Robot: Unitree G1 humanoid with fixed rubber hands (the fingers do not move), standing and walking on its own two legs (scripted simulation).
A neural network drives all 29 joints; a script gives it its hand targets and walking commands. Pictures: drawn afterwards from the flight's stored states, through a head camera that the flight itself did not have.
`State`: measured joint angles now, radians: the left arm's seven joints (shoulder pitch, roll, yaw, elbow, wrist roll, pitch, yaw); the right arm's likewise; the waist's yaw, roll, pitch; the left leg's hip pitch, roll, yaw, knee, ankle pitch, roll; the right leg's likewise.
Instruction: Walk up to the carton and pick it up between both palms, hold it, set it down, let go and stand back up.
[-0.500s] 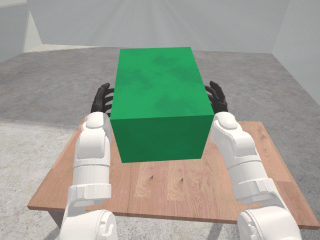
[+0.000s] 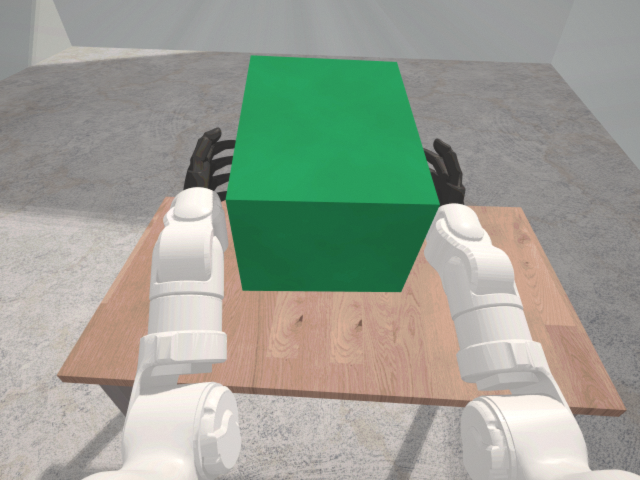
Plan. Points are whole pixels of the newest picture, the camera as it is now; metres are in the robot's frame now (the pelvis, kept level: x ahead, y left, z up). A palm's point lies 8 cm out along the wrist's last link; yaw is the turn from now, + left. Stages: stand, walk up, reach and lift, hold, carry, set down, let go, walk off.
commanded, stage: hold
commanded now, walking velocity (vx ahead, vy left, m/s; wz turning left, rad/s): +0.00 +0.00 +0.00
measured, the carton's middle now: (323, 170) +0.43 +0.00 +0.21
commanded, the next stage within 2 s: none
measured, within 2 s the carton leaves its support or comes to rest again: neither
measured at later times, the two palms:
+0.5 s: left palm (176, 213) +0.36 +0.17 +0.21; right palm (422, 203) +0.37 -0.11 +0.20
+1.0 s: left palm (189, 214) +0.37 +0.16 +0.20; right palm (428, 214) +0.37 -0.12 +0.18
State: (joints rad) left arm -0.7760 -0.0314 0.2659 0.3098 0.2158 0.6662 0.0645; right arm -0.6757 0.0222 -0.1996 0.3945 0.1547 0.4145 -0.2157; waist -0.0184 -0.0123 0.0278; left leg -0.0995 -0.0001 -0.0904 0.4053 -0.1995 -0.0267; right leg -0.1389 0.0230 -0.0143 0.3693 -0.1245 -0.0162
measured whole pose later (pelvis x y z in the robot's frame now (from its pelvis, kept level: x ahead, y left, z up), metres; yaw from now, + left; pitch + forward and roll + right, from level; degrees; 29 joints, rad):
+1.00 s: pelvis +0.02 +0.00 +0.00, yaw +0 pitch -4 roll +0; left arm -0.60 -0.03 0.22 0.19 0.22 0.70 0.07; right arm -0.56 0.01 -0.07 0.38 0.19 0.41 -0.24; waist -0.02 -0.02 -0.08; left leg -0.11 0.00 -0.10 0.40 -0.22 -0.03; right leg -0.15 0.02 -0.02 0.37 -0.15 -0.02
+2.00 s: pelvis +0.00 +0.00 +0.00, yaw +0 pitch -6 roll +0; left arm -0.57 -0.03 0.28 0.20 0.21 0.70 0.04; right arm -0.61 0.03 -0.08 0.41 0.19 0.46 -0.25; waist -0.02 -0.02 0.04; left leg -0.10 0.00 -0.10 0.40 -0.20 -0.03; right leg -0.13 0.02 -0.02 0.37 -0.13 -0.02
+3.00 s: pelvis +0.00 +0.00 +0.00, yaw +1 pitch -5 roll +0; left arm -0.63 -0.03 0.33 0.25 0.24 0.71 0.01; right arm -0.69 0.04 -0.11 0.45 0.18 0.51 -0.25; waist -0.02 -0.01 0.03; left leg -0.12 0.00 -0.10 0.40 -0.20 -0.03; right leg -0.15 0.02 -0.02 0.37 -0.12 -0.02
